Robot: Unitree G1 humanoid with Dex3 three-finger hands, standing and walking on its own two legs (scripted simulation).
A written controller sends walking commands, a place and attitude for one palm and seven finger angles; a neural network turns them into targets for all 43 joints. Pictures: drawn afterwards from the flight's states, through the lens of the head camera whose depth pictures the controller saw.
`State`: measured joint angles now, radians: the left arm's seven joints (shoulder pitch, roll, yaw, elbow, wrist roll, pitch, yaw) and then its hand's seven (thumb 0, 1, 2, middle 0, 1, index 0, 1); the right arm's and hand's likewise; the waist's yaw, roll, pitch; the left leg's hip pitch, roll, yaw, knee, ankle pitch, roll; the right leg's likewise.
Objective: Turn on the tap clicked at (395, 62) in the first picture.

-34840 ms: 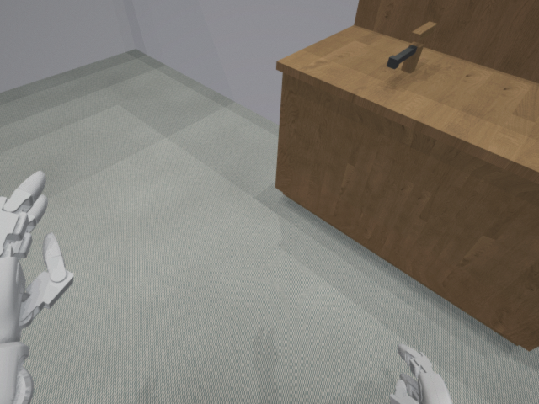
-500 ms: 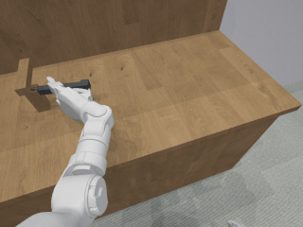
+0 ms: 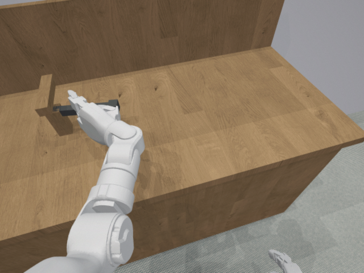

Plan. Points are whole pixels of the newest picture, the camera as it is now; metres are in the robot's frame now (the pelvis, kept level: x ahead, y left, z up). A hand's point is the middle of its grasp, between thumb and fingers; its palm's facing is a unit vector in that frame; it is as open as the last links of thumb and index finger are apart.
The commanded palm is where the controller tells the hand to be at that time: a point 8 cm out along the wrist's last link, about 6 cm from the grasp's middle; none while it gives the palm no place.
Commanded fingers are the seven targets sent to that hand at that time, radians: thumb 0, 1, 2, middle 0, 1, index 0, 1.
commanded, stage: lift the hand up off the lever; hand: left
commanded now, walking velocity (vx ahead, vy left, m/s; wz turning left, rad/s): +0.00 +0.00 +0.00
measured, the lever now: (113, 106) +0.52 +0.20 +0.07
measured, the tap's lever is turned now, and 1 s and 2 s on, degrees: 79 79 79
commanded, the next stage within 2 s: draw the hand back beside the body in 0.72 s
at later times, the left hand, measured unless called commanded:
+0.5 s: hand (110, 108) +0.43 +0.17 +0.14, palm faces +0.79 -0.61 -0.10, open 7.8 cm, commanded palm +0.38 +0.18 +0.14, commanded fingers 0.00 0.90 0.90 -0.15 -0.15 -0.15 -0.15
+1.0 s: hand (125, 108) +0.42 +0.13 +0.15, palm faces +0.47 -0.88 -0.07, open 7.8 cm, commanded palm +0.35 +0.19 +0.15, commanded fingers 0.00 0.90 0.90 -0.16 -0.18 -0.16 -0.18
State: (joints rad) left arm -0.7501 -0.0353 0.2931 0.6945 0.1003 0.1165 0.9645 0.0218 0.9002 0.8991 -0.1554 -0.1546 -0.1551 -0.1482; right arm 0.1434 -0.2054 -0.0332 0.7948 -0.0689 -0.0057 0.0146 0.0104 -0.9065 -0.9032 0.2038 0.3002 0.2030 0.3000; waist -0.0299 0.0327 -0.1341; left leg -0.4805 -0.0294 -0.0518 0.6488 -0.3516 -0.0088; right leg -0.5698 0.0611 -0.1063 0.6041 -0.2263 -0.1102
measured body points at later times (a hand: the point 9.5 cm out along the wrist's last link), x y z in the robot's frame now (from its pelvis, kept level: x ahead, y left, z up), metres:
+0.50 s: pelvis +0.00 +0.00 +0.01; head +0.02 -0.02 +0.46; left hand +0.39 +0.20 +0.15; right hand +0.15 -0.24 -0.12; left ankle -0.02 +0.13 -0.72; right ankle +0.04 -0.05 -0.72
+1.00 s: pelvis +0.01 +0.00 +0.01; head +0.02 -0.02 +0.46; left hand +0.39 +0.18 +0.16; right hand +0.15 -0.24 -0.11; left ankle -0.02 +0.13 -0.72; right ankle +0.04 -0.05 -0.72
